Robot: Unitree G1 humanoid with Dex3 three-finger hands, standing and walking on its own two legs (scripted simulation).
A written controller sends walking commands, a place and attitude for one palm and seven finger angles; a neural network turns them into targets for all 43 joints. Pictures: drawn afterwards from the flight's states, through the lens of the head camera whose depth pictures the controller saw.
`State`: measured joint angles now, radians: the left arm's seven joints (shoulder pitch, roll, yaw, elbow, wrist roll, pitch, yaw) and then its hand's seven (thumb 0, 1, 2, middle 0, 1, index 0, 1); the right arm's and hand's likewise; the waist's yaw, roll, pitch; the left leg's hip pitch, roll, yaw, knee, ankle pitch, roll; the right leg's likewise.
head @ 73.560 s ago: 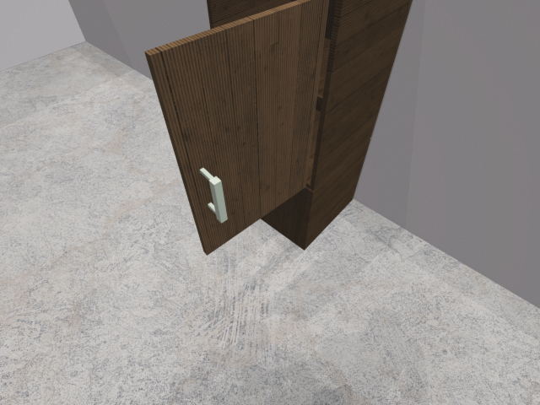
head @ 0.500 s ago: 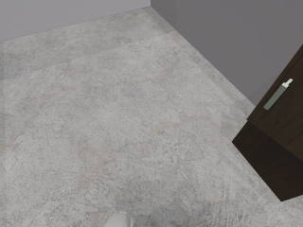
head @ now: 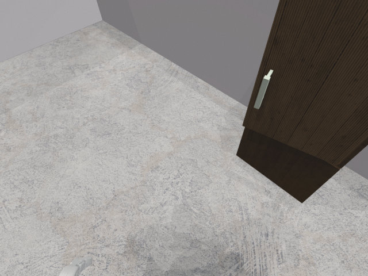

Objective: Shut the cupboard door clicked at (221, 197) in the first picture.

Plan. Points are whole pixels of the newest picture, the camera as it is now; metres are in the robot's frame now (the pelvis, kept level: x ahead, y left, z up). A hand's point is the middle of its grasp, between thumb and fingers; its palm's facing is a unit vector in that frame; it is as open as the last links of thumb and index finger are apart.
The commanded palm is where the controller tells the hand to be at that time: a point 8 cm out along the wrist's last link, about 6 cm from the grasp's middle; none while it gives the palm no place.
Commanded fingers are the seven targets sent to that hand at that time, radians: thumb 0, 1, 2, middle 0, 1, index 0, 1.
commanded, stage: turn to face it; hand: left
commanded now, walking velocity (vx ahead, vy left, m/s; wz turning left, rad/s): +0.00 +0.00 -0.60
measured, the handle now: (263, 89) +0.72 -0.25 -0.07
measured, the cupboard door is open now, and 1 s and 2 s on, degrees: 13 13 13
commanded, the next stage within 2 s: take the last steps up to it in 0.68 s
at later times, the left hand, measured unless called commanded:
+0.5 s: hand (107, 267) +0.16 +0.21 -0.16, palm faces -0.22 -0.95 -0.22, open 7.4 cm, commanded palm none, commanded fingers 0.00 0.90 0.90 -0.20 -0.30 -0.20 -0.30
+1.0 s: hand (138, 253) +0.19 +0.13 -0.15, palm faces -0.38 -0.90 -0.20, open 7.3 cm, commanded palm none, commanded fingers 0.00 0.90 0.90 -0.20 -0.30 -0.20 -0.30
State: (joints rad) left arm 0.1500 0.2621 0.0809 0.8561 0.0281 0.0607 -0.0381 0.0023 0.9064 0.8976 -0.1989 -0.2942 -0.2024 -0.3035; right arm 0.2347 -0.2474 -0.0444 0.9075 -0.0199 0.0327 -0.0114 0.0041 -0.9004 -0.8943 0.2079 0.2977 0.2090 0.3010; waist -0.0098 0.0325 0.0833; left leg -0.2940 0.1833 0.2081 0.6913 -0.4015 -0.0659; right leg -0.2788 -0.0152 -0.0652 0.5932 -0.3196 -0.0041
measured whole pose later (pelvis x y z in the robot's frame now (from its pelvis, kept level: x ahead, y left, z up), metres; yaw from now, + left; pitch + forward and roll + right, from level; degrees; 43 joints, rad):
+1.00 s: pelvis +0.06 -0.02 +0.01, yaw -23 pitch +1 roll +0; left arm 0.22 0.20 0.05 0.96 0.03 0.02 -0.01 0.00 0.90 0.90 -0.20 -0.29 -0.21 -0.30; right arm 0.25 -0.22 -0.04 0.97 -0.02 0.03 0.00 0.01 -0.91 -0.89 0.20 0.30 0.20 0.30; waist -0.02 0.00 0.03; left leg -0.37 0.06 0.09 0.74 -0.39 -0.06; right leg -0.16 0.02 0.00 0.46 -0.32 -0.03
